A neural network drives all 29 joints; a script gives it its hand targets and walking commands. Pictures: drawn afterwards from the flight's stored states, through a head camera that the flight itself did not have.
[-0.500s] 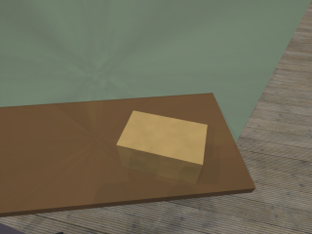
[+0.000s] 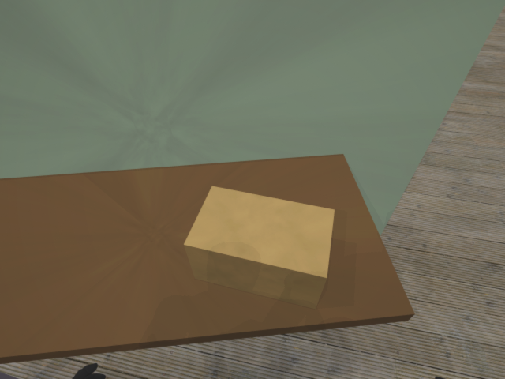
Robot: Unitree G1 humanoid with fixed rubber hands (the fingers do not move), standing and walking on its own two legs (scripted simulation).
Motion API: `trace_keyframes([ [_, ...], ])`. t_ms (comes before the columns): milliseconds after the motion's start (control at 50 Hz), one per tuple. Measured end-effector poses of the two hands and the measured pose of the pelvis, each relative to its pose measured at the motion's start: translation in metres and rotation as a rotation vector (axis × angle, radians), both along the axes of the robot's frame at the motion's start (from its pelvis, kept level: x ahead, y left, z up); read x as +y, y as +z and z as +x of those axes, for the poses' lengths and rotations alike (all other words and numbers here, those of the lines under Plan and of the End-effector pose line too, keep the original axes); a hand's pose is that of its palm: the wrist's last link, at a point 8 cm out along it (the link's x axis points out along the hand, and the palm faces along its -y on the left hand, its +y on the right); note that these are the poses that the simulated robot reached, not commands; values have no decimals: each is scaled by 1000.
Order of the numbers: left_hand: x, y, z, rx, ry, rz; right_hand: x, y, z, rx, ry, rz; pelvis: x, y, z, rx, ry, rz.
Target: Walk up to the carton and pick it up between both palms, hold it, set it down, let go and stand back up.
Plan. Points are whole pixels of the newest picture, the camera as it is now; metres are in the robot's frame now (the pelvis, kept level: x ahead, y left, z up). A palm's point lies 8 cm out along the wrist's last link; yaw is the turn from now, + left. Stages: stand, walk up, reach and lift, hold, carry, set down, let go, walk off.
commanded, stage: stand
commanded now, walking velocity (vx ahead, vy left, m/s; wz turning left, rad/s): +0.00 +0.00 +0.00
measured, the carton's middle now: (261, 245) +0.42 +0.01 -0.14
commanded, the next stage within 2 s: none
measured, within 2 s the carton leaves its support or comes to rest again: neither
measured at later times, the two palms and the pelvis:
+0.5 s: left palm out of the picture +0.08 +0.32 -0.10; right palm out of the picture +0.08 -0.30 -0.10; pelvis +0.01 +0.00 +0.00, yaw +0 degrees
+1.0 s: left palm out of the picture +0.09 +0.32 -0.11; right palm out of the picture +0.09 -0.30 -0.11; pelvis +0.01 +0.01 +0.00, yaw +0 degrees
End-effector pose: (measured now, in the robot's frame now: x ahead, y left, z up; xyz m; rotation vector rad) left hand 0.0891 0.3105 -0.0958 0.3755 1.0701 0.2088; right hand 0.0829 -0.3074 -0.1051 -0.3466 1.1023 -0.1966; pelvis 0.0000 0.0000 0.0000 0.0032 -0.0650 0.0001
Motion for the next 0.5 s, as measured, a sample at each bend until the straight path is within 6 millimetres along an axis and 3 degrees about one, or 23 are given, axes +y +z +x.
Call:
trace_keyframes([
  [380,5,-6,-6,45,25,-2,1,-2,-6,46,-36,-2,2,1,7,6,-1,-2],
  [500,6,-9,-4,63,27,-3,3,1,0,36,-32,-9,3,1,7,9,1,-4],
])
